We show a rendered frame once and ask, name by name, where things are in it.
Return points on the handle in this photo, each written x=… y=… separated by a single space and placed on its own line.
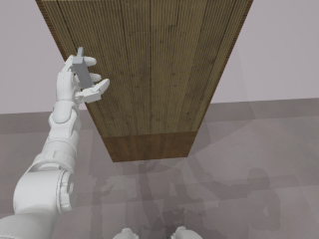
x=81 y=69

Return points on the robot left upper arm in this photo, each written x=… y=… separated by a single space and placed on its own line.
x=41 y=200

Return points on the robot right thigh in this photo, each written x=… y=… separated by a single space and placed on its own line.
x=185 y=234

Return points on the robot left hand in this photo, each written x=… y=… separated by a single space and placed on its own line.
x=67 y=84

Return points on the robot left forearm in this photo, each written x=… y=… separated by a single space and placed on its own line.
x=61 y=147

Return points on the cupboard door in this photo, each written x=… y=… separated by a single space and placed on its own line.
x=162 y=57

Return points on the robot left shin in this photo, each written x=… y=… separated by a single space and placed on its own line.
x=127 y=230

